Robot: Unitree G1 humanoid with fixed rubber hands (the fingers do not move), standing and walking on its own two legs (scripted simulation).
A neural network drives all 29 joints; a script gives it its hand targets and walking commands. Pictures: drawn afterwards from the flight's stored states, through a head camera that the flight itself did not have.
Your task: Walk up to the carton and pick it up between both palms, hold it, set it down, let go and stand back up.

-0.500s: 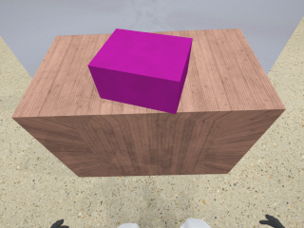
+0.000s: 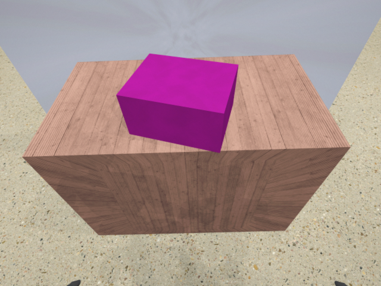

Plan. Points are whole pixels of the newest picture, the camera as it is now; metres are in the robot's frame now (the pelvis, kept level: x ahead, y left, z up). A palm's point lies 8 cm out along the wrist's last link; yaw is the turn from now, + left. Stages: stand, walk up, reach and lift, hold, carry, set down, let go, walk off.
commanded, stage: walk up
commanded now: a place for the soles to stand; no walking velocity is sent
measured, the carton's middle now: (182, 100) +0.63 +0.05 +0.01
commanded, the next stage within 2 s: none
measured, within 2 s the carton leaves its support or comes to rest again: neither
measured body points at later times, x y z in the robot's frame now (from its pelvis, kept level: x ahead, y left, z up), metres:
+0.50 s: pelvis +0.10 +0.03 +0.00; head +0.12 +0.02 +0.44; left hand +0.10 +0.34 -0.13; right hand +0.20 -0.28 -0.12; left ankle +0.20 +0.14 -0.71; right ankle +0.03 -0.12 -0.73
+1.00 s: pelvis +0.17 +0.06 +0.00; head +0.19 +0.06 +0.45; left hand +0.20 +0.37 -0.12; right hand +0.20 -0.25 -0.13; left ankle +0.21 +0.14 -0.73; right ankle +0.19 -0.06 -0.71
